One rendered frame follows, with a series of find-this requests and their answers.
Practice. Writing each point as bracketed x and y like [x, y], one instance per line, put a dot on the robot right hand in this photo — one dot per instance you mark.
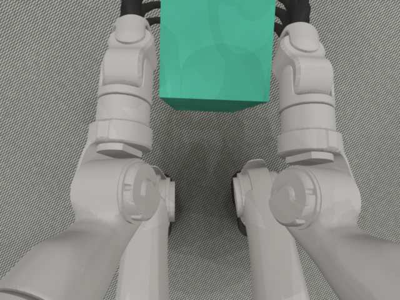
[296, 11]

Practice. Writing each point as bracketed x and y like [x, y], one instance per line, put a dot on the robot right forearm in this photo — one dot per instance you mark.
[307, 102]

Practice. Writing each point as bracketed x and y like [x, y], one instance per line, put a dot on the carton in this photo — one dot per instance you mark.
[216, 55]

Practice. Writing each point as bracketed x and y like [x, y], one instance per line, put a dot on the robot left hand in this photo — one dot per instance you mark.
[136, 7]

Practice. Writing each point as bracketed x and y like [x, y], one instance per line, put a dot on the robot left forearm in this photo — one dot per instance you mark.
[125, 93]

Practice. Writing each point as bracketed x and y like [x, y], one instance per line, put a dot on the right robot upper arm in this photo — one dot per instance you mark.
[320, 208]

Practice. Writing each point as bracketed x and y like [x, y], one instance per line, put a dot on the left robot upper arm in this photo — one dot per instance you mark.
[110, 199]

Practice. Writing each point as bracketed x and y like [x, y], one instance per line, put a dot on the right robot shin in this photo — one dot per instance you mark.
[257, 163]

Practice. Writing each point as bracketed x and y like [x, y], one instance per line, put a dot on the right robot foot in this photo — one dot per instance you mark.
[241, 226]

